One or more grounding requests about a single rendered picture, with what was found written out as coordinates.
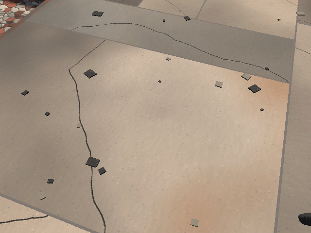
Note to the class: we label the robot right hand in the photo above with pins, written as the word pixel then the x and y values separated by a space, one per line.
pixel 305 218

